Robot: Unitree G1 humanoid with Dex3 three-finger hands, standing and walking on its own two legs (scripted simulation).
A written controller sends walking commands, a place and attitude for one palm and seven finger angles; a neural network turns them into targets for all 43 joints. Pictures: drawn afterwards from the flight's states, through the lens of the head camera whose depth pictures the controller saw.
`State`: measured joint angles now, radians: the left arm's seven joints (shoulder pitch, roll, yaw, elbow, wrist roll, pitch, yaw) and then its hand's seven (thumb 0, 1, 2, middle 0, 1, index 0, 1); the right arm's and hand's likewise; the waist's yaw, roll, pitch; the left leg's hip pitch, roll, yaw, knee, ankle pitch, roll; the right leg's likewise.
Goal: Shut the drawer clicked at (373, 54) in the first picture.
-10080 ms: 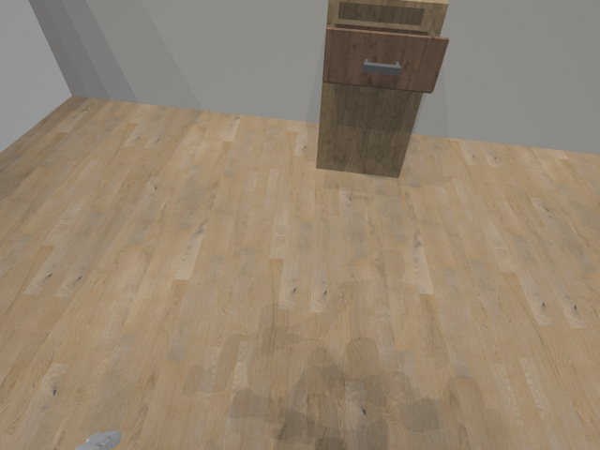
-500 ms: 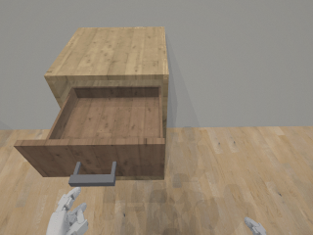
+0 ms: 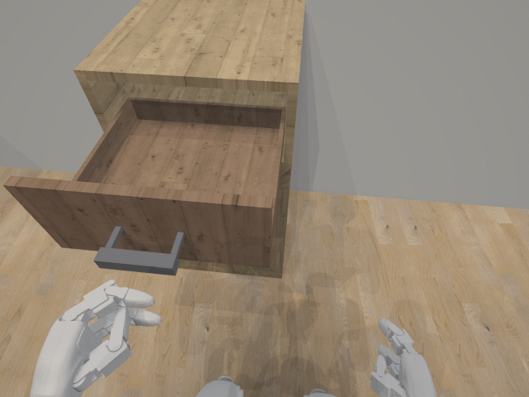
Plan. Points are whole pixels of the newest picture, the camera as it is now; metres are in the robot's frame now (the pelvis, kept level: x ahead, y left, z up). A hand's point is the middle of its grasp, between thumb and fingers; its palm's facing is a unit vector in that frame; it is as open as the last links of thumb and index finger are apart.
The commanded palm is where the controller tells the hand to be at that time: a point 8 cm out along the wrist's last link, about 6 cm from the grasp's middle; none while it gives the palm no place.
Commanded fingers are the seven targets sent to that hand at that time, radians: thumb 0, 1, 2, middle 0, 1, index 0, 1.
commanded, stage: raise the hand and make a fist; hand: left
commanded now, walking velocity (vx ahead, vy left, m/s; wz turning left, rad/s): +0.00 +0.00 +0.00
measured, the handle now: (142, 248) +0.33 +0.22 +0.03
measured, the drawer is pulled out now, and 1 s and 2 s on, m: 0.29 0.29 0.29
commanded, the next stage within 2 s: bring the fist close to the handle in 1.16 s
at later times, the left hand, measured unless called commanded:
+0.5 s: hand (102, 366) +0.15 +0.19 +0.10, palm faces -0.01 -1.00 -0.04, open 3.1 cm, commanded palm +0.11 +0.25 +0.11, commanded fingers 0.00 0.90 0.90 -1.40 -1.60 -1.40 -1.60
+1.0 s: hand (93, 361) +0.15 +0.19 +0.12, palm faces +0.00 -1.00 -0.04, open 3.3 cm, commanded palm +0.10 +0.24 +0.13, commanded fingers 0.00 0.90 0.90 -1.40 -1.60 -1.40 -1.60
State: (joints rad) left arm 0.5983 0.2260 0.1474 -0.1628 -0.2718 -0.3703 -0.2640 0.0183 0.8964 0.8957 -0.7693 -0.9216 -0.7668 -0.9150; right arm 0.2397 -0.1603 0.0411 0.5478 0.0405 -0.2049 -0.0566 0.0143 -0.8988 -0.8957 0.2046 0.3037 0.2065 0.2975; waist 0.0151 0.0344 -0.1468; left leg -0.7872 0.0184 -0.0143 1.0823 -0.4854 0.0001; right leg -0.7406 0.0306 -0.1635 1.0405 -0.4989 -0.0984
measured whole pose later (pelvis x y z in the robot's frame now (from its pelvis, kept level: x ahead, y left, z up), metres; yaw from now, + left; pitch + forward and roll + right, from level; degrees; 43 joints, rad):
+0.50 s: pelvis +0.00 +0.03 +0.02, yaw +0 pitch +8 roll -2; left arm 0.75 0.20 0.09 -0.28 -0.26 -0.40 -0.25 0.02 0.90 0.90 -1.27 -1.46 -1.27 -1.46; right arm 0.21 -0.21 -0.01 0.51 0.06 -0.27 -0.04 0.02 -0.90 -0.90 0.20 0.30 0.20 0.30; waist 0.01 0.04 -0.14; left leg -0.67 0.00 0.01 0.98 -0.45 0.04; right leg -0.63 0.02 -0.14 0.94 -0.45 -0.06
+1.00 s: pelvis +0.01 +0.04 +0.02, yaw -1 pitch +6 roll -2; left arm 0.86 0.18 0.01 -0.50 -0.18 -0.27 -0.13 0.02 0.90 0.90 -1.40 -1.60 -1.40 -1.60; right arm 0.27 -0.21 0.01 0.47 0.05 -0.23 -0.01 0.02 -0.90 -0.90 0.20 0.30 0.20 0.30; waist 0.01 0.04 -0.14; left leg -0.62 -0.01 0.03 0.97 -0.46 0.06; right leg -0.58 0.01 -0.12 0.92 -0.46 -0.03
